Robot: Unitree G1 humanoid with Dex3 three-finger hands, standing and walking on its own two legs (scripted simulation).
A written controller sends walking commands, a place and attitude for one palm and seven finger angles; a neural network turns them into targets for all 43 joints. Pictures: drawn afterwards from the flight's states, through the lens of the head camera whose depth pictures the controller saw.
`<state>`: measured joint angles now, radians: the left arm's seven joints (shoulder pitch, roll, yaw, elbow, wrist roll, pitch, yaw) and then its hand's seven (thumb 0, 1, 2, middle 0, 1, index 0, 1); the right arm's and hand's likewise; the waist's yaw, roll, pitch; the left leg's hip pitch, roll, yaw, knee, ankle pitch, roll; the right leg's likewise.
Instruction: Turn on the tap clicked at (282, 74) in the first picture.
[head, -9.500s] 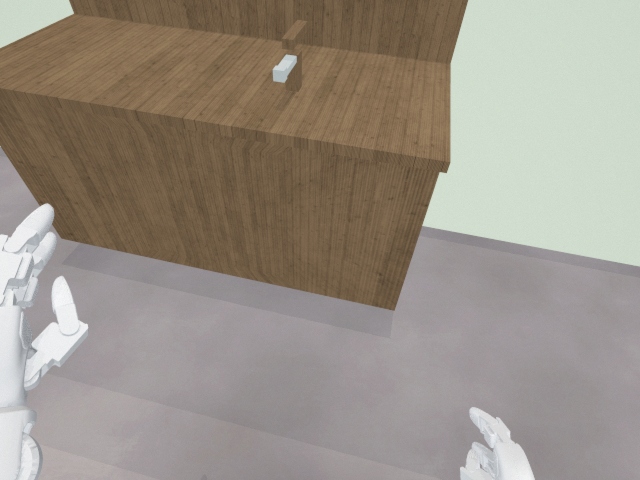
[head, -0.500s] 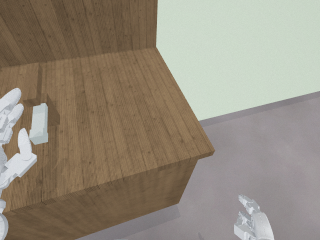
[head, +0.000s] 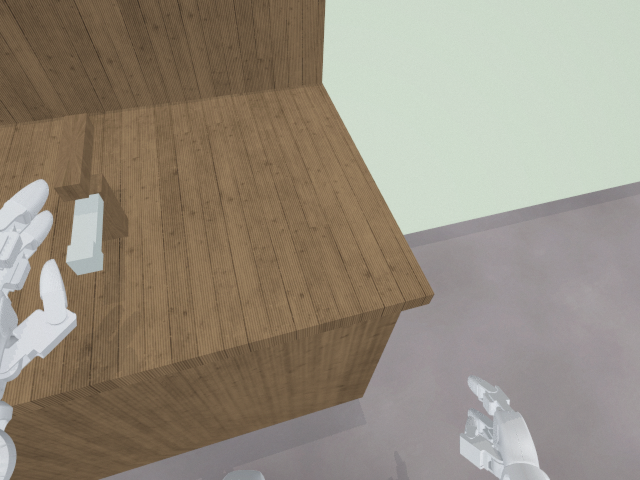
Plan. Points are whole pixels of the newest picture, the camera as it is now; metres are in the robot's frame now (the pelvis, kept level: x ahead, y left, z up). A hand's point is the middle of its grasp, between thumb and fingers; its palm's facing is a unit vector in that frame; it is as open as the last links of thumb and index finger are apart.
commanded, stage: shuffle to correct the standing spot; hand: left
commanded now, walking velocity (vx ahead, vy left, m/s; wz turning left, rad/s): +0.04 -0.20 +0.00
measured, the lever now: (85, 258) +0.33 +0.31 +0.08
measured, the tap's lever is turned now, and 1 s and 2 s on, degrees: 0 0 0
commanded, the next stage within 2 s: none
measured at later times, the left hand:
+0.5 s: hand (69, 314) +0.22 +0.24 +0.17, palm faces +0.31 -0.86 -0.40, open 7.4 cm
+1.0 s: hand (67, 320) +0.22 +0.24 +0.16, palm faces +0.31 -0.86 -0.39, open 7.4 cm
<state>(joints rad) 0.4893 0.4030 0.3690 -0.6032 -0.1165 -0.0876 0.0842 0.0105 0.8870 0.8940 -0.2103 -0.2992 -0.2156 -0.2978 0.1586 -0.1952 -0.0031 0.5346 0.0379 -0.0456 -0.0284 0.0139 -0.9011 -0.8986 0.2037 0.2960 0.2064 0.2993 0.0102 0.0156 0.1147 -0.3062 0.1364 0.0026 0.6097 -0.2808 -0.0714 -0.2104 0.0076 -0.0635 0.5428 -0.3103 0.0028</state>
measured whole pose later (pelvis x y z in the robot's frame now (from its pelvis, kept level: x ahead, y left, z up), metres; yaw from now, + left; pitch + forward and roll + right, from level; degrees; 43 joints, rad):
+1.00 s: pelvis +0.00 +0.00 +0.00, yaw +0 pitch -1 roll -2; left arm 0.50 0.40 0.36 -0.60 -0.12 -0.08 0.10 0.01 0.89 0.89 -0.21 -0.30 -0.21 -0.30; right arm 0.16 -0.20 0.00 0.54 0.04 -0.03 -0.02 0.01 -0.90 -0.90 0.20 0.30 0.21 0.30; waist 0.00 0.02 0.10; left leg -0.32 0.14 -0.01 0.64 -0.30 -0.07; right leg -0.21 0.01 -0.07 0.56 -0.32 0.00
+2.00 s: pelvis +0.00 +0.00 +0.00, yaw +1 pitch -1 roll -2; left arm 0.50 0.40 0.36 -0.60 -0.13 -0.07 0.11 0.01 0.89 0.89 -0.21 -0.30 -0.21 -0.30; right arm 0.17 -0.20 0.00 0.54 0.04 -0.03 -0.02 0.01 -0.90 -0.90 0.20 0.30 0.21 0.30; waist 0.00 0.04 0.09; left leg -0.32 0.14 -0.02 0.63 -0.29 -0.08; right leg -0.21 0.01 -0.08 0.56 -0.32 0.00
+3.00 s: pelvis +0.00 -0.01 +0.00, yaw +1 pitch -1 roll -2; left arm 0.50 0.39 0.35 -0.59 -0.13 -0.07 0.11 0.01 0.89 0.89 -0.21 -0.30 -0.21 -0.30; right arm 0.18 -0.20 0.00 0.54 0.04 -0.03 -0.02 0.01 -0.90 -0.90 0.20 0.30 0.21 0.30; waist 0.00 0.04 0.08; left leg -0.32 0.15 -0.02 0.62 -0.28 -0.08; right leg -0.22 0.02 -0.09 0.57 -0.33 -0.02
